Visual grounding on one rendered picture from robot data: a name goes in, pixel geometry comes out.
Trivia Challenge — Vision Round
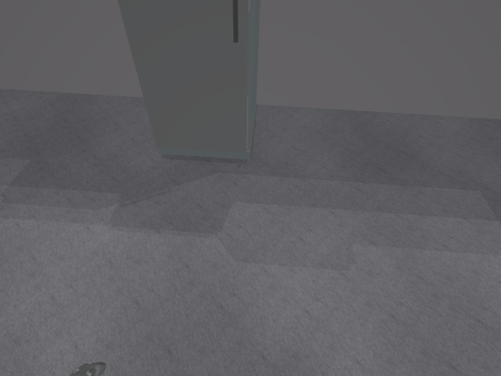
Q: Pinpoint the fridge door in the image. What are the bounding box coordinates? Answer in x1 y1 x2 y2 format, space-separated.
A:
117 0 248 153

